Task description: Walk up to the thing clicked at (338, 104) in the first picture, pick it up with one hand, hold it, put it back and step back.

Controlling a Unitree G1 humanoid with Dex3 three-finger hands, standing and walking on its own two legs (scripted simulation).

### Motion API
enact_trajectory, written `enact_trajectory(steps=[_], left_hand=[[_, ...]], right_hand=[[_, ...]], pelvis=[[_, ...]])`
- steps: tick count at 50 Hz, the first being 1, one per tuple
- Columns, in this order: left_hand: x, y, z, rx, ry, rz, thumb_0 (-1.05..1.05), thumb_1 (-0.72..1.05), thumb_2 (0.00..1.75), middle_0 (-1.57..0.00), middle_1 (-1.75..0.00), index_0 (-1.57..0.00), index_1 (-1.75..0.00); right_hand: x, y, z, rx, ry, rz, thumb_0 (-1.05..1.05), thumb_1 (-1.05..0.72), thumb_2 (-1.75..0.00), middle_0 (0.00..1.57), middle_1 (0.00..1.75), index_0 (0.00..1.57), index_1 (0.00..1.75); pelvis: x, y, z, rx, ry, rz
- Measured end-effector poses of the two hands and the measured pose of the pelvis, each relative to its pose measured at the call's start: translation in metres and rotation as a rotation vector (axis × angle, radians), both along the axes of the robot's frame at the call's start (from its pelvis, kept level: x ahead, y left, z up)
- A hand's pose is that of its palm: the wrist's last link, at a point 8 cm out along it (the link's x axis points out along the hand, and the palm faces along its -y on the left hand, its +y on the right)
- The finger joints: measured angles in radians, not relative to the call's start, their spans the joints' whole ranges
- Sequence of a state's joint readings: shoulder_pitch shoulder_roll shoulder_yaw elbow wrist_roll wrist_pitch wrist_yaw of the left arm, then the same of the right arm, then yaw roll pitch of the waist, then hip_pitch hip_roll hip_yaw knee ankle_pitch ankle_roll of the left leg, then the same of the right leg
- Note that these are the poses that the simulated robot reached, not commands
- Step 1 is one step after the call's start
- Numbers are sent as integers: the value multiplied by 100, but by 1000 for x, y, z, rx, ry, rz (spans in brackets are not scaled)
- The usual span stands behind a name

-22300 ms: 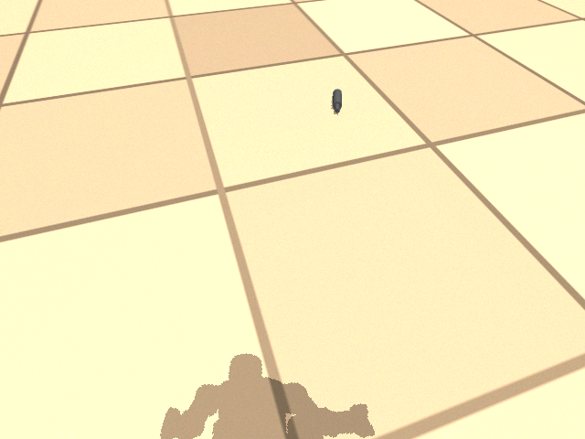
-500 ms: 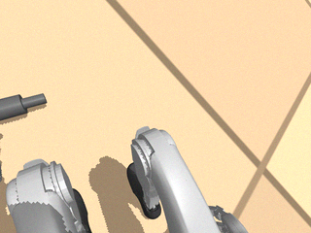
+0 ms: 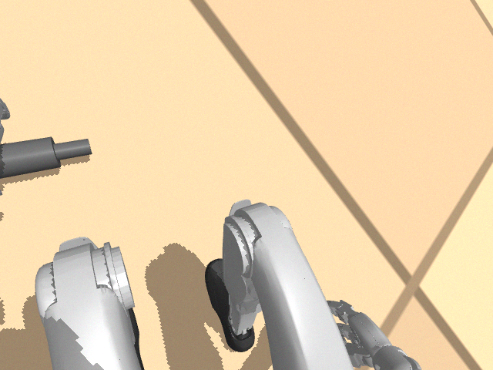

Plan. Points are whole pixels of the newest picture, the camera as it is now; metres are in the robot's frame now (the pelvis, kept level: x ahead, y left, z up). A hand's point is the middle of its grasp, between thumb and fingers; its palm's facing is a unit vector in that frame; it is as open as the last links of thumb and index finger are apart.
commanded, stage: rest palm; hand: left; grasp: from above
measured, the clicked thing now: (25, 157) +0.49 +0.27 -0.29
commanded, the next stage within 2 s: close in 1.38 s
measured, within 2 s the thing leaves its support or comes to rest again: neither
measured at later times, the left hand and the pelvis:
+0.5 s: hand (1, 164) +0.46 +0.29 -0.25, palm faces -0.47 -0.14 -0.87, open 14.2 cm; pelvis +0.00 +0.00 -0.02, yaw -3 degrees
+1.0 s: hand (5, 165) +0.47 +0.29 -0.27, palm faces -0.45 -0.14 -0.88, open 14.2 cm; pelvis +0.00 +0.01 -0.02, yaw -4 degrees
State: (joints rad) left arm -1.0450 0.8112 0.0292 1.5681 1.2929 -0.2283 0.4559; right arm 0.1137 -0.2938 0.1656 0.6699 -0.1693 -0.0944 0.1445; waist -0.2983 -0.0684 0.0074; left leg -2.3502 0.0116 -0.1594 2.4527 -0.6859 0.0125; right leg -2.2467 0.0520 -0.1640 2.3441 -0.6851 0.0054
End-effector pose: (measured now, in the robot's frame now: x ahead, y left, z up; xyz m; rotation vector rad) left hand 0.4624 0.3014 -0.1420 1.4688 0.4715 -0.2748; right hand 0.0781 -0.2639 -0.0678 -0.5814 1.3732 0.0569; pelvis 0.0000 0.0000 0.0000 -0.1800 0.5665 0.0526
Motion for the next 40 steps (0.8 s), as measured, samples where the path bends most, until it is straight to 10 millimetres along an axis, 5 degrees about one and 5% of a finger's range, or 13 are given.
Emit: enact_trajectory(steps=[19,40], left_hand=[[6,-8,-47,-3,28,70,0,-52,100,-8,-100,-8,-100],[9,-5,-66,-17,2,61,-1,-52,101,-9,-98,-7,-98]], right_hand=[[-58,17,-5,60,126,-22,1,-90,-90,20,30,20,30],[-30,17,5,57,102,83,0,-90,-90,20,30,20,30]], pelvis=[[0,0,-15,-12,-35,-31],[4,5,-16,-50,-50,-43]])
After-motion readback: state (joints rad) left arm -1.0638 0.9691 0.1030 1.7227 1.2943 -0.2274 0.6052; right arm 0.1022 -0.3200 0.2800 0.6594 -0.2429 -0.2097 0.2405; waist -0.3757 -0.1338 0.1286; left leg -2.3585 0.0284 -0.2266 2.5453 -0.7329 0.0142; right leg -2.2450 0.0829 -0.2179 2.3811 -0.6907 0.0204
